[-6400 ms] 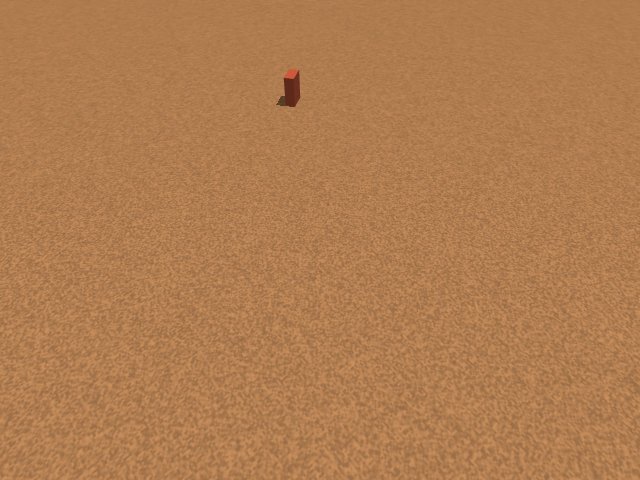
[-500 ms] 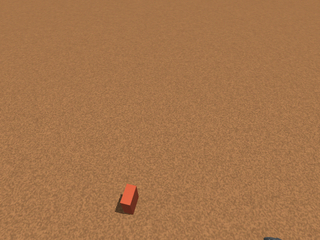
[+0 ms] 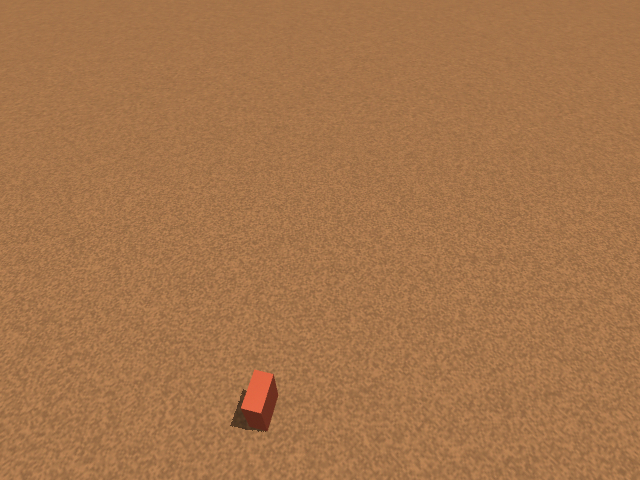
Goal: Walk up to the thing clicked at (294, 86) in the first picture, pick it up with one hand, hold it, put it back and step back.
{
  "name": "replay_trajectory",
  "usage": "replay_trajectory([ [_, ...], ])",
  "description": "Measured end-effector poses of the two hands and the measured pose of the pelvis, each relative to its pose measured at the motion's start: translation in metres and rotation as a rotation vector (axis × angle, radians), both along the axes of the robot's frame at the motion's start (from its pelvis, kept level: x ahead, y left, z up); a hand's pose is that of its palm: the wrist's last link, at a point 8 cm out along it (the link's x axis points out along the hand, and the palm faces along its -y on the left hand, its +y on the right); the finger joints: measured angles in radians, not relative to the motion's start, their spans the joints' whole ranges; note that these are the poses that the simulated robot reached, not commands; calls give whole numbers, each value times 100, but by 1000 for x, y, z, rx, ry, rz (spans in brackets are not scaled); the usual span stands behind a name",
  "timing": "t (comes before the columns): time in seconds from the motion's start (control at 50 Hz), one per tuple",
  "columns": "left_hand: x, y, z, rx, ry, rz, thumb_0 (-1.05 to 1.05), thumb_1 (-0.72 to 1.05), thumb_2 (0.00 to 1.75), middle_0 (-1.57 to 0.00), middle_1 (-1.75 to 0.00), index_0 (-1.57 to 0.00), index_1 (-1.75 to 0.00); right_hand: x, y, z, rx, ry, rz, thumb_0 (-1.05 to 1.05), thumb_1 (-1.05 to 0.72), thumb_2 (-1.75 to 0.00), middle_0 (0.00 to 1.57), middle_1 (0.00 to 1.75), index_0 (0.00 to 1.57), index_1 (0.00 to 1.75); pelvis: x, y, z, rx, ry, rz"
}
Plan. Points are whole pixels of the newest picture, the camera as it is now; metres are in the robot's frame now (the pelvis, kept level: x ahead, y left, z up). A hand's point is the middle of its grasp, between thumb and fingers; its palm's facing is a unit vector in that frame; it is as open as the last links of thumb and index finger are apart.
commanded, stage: stand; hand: left
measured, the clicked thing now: (261, 401) +0.44 +0.18 -0.70
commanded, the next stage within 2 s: none
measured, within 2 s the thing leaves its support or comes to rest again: neither
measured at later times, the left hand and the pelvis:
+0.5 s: hand out of the picture +0.11 +0.25 -0.15, palm faces -0.01 -0.94 -0.35, open 7.4 cm; pelvis +0.02 -0.01 +0.00, yaw +1 degrees
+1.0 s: hand out of the picture +0.10 +0.24 -0.15, palm faces +0.00 -0.94 -0.35, open 7.4 cm; pelvis +0.03 -0.02 +0.00, yaw +1 degrees
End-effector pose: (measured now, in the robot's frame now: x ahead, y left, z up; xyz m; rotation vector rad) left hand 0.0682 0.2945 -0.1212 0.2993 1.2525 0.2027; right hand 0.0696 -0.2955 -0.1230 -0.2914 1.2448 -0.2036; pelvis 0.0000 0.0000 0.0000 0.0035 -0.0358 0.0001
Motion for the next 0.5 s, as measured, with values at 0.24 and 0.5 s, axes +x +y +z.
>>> replay_trajectory([
  [0.24,20,-1,3,7,-26,-12,0,90,90,-20,-30,-21,-30,13,-3,2,-5,-7,7,0,-90,-90,20,30,21,30,13,-3,1,3,7,8],
  [0.5,31,-5,6,16,-31,-7,0,90,90,-20,-30,-21,-30,30,-9,2,-6,-14,15,0,-90,-90,20,30,21,30,23,-9,1,-1,10,14],
])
